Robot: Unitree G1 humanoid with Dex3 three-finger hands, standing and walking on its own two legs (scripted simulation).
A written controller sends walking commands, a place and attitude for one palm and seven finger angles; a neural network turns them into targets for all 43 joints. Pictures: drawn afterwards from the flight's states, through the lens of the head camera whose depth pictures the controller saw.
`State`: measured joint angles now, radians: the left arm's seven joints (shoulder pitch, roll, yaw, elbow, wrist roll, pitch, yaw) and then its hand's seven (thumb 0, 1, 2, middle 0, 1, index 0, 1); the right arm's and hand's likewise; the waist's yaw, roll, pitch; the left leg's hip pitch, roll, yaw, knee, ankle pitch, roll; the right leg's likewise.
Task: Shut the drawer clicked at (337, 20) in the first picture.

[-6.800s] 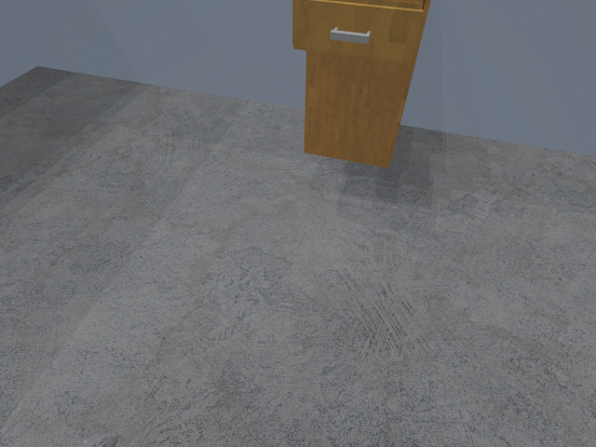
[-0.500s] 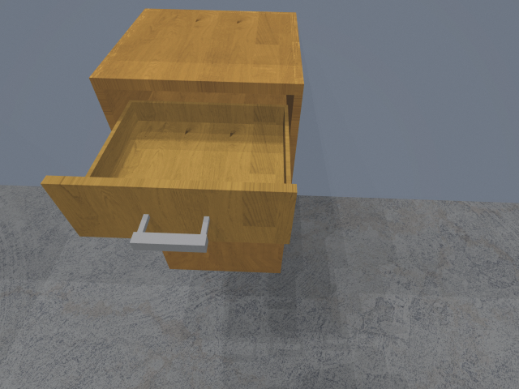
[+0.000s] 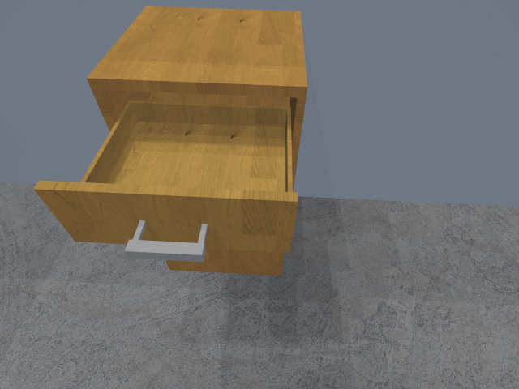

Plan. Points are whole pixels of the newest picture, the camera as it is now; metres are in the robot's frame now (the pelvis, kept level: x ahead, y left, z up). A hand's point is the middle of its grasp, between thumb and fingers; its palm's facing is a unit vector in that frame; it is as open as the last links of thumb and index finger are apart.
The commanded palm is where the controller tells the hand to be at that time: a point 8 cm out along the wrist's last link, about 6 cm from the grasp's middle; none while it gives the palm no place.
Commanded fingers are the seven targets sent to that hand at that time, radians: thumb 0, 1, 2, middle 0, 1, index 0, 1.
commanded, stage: come to a stop and stand still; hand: left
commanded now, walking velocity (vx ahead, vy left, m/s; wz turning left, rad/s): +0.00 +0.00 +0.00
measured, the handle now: (169, 239) +0.35 +0.18 +0.01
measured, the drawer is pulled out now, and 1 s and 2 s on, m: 0.30 0.30 0.30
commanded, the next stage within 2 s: look again from close up in 0.24 s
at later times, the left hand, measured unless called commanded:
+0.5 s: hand out of the picture +0.00 +0.18 -0.18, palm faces +0.01 -0.98 -0.20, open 7.4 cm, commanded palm none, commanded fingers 0.00 0.90 0.90 -0.20 -0.30 -0.20 -0.30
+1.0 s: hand out of the picture +0.01 +0.23 -0.18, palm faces +0.00 -0.98 -0.22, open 7.4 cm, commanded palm none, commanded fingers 0.00 0.90 0.90 -0.20 -0.30 -0.20 -0.30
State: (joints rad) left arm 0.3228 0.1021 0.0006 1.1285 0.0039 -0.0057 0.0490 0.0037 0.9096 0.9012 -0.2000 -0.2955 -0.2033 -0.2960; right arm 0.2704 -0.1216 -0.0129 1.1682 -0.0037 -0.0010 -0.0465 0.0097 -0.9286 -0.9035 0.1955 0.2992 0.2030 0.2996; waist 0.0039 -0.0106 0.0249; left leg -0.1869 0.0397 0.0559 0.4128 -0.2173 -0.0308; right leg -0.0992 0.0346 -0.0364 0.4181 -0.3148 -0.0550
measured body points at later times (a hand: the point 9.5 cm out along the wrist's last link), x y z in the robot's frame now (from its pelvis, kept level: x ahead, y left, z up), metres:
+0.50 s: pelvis +0.00 +0.02 -0.01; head +0.02 +0.01 +0.44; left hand +0.00 +0.23 -0.17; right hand +0.03 -0.21 -0.17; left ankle +0.00 +0.13 -0.74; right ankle -0.06 -0.08 -0.74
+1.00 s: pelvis +0.00 +0.05 +0.00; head +0.02 +0.05 +0.45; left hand +0.01 +0.28 -0.16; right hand +0.02 -0.18 -0.16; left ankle +0.00 +0.13 -0.74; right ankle -0.06 -0.08 -0.74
